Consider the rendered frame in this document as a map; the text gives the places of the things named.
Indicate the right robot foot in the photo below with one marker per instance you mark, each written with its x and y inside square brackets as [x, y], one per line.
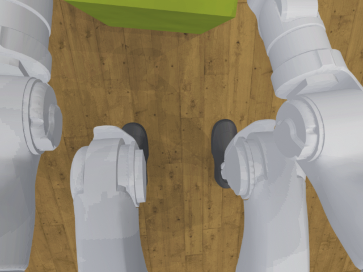
[222, 133]

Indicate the left robot forearm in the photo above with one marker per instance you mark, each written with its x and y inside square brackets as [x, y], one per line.
[25, 27]

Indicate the robot left upper arm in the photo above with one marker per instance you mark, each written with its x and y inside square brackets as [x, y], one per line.
[30, 124]

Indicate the robot right thigh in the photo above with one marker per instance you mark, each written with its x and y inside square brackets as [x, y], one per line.
[276, 228]

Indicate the carton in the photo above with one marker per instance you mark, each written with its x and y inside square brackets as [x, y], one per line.
[186, 16]

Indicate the robot right upper arm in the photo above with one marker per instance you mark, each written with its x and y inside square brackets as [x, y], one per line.
[323, 132]

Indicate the right robot forearm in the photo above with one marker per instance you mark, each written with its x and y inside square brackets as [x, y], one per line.
[298, 48]

